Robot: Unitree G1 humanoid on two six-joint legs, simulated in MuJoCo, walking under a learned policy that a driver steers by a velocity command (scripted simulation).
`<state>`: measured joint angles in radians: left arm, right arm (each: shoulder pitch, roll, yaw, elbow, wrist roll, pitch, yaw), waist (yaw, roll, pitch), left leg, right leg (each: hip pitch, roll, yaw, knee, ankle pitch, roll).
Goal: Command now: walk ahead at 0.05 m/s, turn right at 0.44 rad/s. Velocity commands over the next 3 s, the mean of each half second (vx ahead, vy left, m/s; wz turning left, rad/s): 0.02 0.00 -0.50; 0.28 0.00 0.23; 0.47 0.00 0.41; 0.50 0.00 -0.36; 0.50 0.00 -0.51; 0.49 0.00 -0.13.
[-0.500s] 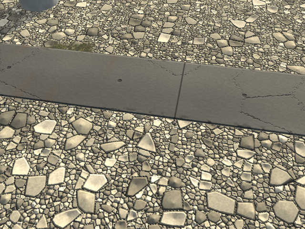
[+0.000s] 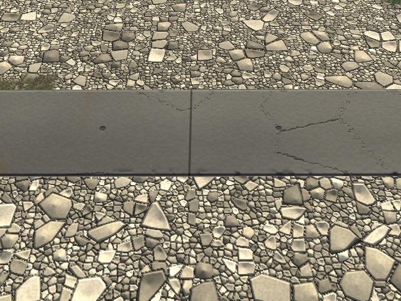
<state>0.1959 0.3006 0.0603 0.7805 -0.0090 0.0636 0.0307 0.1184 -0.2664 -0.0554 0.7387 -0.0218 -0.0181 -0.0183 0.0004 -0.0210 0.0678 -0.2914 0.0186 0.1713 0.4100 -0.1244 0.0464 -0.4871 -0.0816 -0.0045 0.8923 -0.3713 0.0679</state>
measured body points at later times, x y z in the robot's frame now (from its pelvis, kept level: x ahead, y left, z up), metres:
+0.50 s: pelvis +0.03 -0.03 +0.01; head +0.06 -0.07 +0.45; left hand +0.25 +0.21 -0.08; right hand +0.11 -0.35 -0.11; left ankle +0.09 +0.12 -0.70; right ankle +0.02 -0.13 -0.74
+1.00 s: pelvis +0.14 -0.07 +0.00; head +0.16 -0.08 +0.45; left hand +0.35 +0.18 -0.08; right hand +0.13 -0.36 -0.13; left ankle +0.07 +0.09 -0.71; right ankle +0.15 -0.18 -0.74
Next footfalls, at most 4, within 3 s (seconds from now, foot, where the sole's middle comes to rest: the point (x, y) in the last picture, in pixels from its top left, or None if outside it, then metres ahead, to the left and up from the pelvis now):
0.12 right None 0.06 -0.13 -0.77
0.60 left None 0.11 0.09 -0.77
0.94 right None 0.19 -0.19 -0.77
1.42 left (183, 284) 0.51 0.09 -0.77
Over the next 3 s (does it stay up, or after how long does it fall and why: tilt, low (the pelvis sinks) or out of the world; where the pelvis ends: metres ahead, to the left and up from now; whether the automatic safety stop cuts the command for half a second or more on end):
stays up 1.24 -0.17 -0.01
